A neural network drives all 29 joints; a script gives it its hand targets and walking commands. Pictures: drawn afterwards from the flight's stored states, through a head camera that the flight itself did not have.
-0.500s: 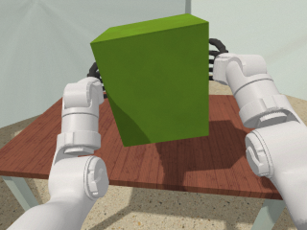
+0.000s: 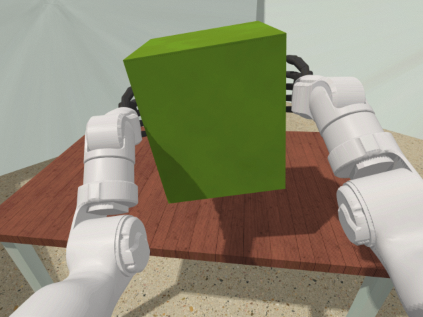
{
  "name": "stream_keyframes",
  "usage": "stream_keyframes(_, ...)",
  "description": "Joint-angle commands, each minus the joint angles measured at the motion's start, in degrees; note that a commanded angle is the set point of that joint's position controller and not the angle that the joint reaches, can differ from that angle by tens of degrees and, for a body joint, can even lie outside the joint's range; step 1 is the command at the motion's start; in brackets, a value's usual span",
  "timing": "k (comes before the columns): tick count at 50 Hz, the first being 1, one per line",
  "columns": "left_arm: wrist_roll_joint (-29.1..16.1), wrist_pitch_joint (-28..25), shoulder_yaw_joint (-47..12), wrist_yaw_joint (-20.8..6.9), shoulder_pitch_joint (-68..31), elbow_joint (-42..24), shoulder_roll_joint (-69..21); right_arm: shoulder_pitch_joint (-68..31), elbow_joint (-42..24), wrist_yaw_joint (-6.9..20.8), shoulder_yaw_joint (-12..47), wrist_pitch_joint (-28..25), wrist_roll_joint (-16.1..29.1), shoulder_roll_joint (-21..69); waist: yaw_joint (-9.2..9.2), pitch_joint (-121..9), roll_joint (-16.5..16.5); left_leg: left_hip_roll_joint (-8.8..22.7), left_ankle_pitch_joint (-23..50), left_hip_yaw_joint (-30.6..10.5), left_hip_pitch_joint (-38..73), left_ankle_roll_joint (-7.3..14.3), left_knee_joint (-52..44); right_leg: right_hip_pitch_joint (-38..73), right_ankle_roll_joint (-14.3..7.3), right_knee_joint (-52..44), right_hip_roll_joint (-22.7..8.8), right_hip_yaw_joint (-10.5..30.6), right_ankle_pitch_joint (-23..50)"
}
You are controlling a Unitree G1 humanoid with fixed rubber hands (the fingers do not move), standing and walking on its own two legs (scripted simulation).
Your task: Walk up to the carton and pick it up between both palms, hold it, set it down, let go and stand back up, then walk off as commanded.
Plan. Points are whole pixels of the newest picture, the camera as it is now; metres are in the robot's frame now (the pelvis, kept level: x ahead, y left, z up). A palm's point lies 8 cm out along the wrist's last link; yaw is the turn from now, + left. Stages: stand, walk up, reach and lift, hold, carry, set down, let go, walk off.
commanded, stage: hold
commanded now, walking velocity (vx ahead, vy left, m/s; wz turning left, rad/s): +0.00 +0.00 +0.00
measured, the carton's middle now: (214, 109) +0.39 +0.00 +0.30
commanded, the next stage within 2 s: none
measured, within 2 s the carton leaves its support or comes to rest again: neither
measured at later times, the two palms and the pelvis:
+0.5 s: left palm (131, 120) +0.37 +0.15 +0.29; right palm (304, 90) +0.36 -0.15 +0.34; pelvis +0.00 +0.00 +0.00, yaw +0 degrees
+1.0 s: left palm (127, 119) +0.37 +0.16 +0.30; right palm (300, 91) +0.36 -0.14 +0.34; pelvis +0.00 +0.00 +0.00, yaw +0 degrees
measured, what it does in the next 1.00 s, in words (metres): stands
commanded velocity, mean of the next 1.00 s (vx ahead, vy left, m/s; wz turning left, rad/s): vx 0.00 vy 0.00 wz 0.00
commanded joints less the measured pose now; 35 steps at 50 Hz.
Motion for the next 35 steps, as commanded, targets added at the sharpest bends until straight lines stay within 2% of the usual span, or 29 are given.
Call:
stream_keyframes(1, -11.93, -7.12, -21.1, -6.76, -66.37, -16.09, -34.3, -54.74, -28.33, 10.36, 4.99, -3.04, 14.74, 41.71, -1.02, -26.38, 2.56, -3.22, 17.67, 3.76, 10.39, -2.05, -2.4, 8.11, 3.4, -1.85, 1.54, -0.99, 15.74)
stream_keyframes(2, -12.35, -7.19, -22.15, -6.52, -68.89, -15.91, -34.15, -55.68, -26.97, 10.49, 4.01, -3.01, 14.42, 41.06, -1.51, -25.32, 3.67, -3.09, 16.33, 3.87, 10.37, -2.31, -2.91, 6.7, 3.2, -1.72, 1.74, -1.34, 14.01)
stream_keyframes(3, -12.9, -6.71, -22.91, -6.54, -67.06, -15.45, -34.96, -55.45, -27.52, 10.57, 3.81, -2.92, 14.75, 39.75, -2.18, -24.41, 3.45, -3.01, 16.14, 3.7, 10.54, -2.24, -2.99, 6.3, 2.88, -2.34, 1.88, -1.18, 13.8)
stream_keyframes(4, -12.36, -6.6, -22.8, -6.61, -67.42, -14.55, -34.78, -55.35, -25.84, 10.69, 3.6, -3.03, 13.98, 40.12, -1.77, -23.62, 4.08, -2.76, 14.74, 3.57, 9.72, -2.33, -3.08, 5.79, 2.83, -2.26, 1.61, -1.08, 12.34)
stream_keyframes(5, -12.1, -6.54, -21.95, -6.71, -66.68, -15.42, -34.77, -54.96, -27.14, 10.49, 4.36, -2.8, 14.3, 40.66, -1.6, -23.87, 2.96, -3.16, 15.18, 3.87, 9.5, -2.22, -2.93, 6.65, 2.95, -2.41, 1.63, -1.04, 13.13)
stream_keyframes(6, -11.76, -6.26, -21.25, -6.9, -65.22, -12.6, -34.79, -55.37, -25.23, 10.53, 4.15, -2.59, 13.95, 40.42, -1.23, -21.99, 1.76, -2.93, 14.31, 3.7, 8.9, -1.88, -3.39, 6.37, 3.22, -2.65, 1.58, -1.12, 12.1)
stream_keyframes(7, -12.62, -6.92, -22.23, -6.92, -67.17, -15.97, -34.76, -56.07, -28.24, 10.43, 5.13, -2.99, 14.44, 41.56, -1.39, -24.9, 1.84, -2.92, 15.8, 3.75, 9.77, -2.03, -2.89, 7.31, 3.01, -2.33, 1.56, -1.01, 13.57)
stream_keyframes(8, -12.33, -6.89, -21.68, -6.7, -65.65, -15.45, -34.81, -55.41, -28.5, 10.57, 5.8, -2.94, 15.1, 41.6, -1.03, -25.28, 1.8, -2.98, 17.01, 3.63, 10.29, -1.79, -2.57, 7.59, 3.3, -1.9, 1.29, -0.82, 15.19)
stream_keyframes(9, -12.81, -6.89, -22.95, -6.51, -66.41, -16.82, -35.42, -54.97, -28.05, 10.58, 5.34, -2.72, 15.23, 40.9, -1.88, -26.03, 2.71, -2.8, 18.16, 3.19, 10.83, -2.38, -2.41, 7.45, 2.99, -1.75, 1.97, -1.18, 15.7)
stream_keyframes(11, -12.22, -6.96, -22.27, -6.39, -66.82, -16.95, -35.0, -54.51, -26.67, 10.86, 4.79, -2.75, 15.26, 41.35, -1.33, -25.96, 3.82, -2.82, 17.71, 3.2, 10.56, -2.6, -2.81, 6.85, 2.92, -1.69, 1.97, -1.3, 14.3)
stream_keyframes(13, -11.43, -6.83, -21.19, -6.21, -66.21, -16.49, -34.18, -54.45, -26.04, 11.21, 4.85, -2.54, 15.05, 41.07, -0.57, -24.96, 2.83, -2.84, 16.55, 3.56, 10.57, -2.31, -3.13, 6.56, 3.13, -1.94, 1.86, -1.17, 13.24)
stream_keyframes(16, -12.0, -6.37, -21.92, -6.66, -65.23, -15.46, -34.22, -53.92, -26.89, 10.64, 4.83, -2.5, 15.15, 39.85, -1.47, -23.87, 1.86, -2.89, 16.73, 3.94, 10.18, -2.17, -2.86, 7.51, 3.53, -1.96, 1.77, -1.13, 14.79)
stream_keyframes(17, -11.58, -6.03, -21.44, -6.91, -64.15, -13.55, -34.49, -55.05, -27.13, 10.58, 4.58, -2.64, 14.93, 40.25, -1.3, -22.76, 1.79, -2.87, 16.11, 3.66, 9.27, -2.28, -3.07, 7.42, 3.12, -2.23, 1.87, -1.03, 13.65)
stream_keyframes(19, -11.32, -6.38, -21.2, -6.68, -66.87, -15.37, -34.0, -55.54, -26.05, 10.99, 5.29, -2.53, 14.94, 41.4, -0.2, -22.8, 2.29, -2.74, 14.75, 3.81, 9.26, -1.98, -3.41, 6.41, 3.22, -2.24, 1.48, -1.17, 11.83)
stream_keyframes(24, -11.46, -6.47, -21.28, -6.59, -67.14, -14.47, -33.79, -55.15, -24.46, 11.12, 4.9, -2.47, 14.86, 41.4, -0.68, -22.18, 2.72, -2.5, 15.2, 3.4, 9.52, -2.13, -3.23, 6.23, 2.68, -2.35, 1.61, -0.89, 12.24)
stream_keyframes(25, -11.5, -6.39, -21.44, -6.67, -65.26, -13.97, -34.52, -54.2, -25.92, 11.04, 4.54, -2.68, 14.56, 41.1, -0.87, -23.35, 2.7, -2.64, 15.26, 3.56, 9.56, -2.19, -3.23, 6.38, 3.02, -2.41, 1.34, -0.68, 12.9)
stream_keyframes(27, -11.89, -6.79, -21.59, -6.61, -68.03, -15.87, -34.11, -54.73, -25.2, 11.23, 4.32, -2.68, 14.72, 41.47, -0.92, -23.69, 3.03, -2.74, 14.42, 3.55, 9.39, -2.14, -3.2, 6.98, 2.73, -2.11, 1.51, -0.88, 12.34)
stream_keyframes(29, -11.26, -6.79, -19.98, -6.72, -67.23, -12.95, -33.87, -54.69, -22.91, 11.18, 3.67, -2.47, 13.8, 41.51, -0.73, -21.67, 1.77, -2.94, 12.89, 3.79, 8.42, -1.79, -3.8, 6.24, 2.94, -2.75, 1.3, -1.03, 10.71)
stream_keyframes(30, -10.94, -6.44, -19.96, -6.99, -64.49, -11.81, -33.79, -54.78, -24.95, 10.96, 4.25, -2.68, 14.56, 41.12, -0.48, -22.11, 1.51, -2.93, 13.91, 3.94, 8.69, -1.72, -3.52, 6.95, 3.05, -2.65, 1.05, -0.77, 12.02)
stream_keyframes(32, -12.05, -6.94, -21.07, -6.71, -68.49, -12.71, -34.06, -57.19, -25.15, 11.1, 4.31, -2.9, 14.24, 41.42, -0.77, -22.52, 1.81, -2.93, 11.63, 3.9, 7.89, -1.63, -3.89, 5.68, 2.88, -2.62, 1.31, -1.06, 9.76)
stream_keyframes(33, -10.55, -6.76, -19.35, -6.79, -66.01, -10.79, -33.29, -56.17, -24.62, 10.8, 4.73, -2.6, 14.35, 41.64, -0.17, -21.26, 0.5, -3.2, 12.06, 4.11, 7.97, -1.27, -3.93, 6.17, 3.2, -3.01, 0.93, -0.86, 10.24)
stream_keyframes(34, -11.41, -7.08, -20.42, -6.48, -68.8, -13.48, -33.67, -56.74, -24.66, 11.19, 4.14, -3.01, 14.29, 42.06, -0.11, -23.48, 1.9, -2.92, 12.4, 3.86, 8.45, -1.41, -3.78, 5.88, 2.96, -2.75, 1.19, -1.01, 10.11)
stream_keyframes(35, -12.03, -6.97, -20.89, -6.43, -68.01, -12.43, -34.8, -57.11, -25.26, 11.23, 4.04, -3.17, 14.08, 41.53, -0.28, -23.51, 2.04, -2.74, 12.75, 3.7, 8.89, -1.59, -3.75, 5.43, 2.91, -2.82, 1.36, -1.08, 10.11)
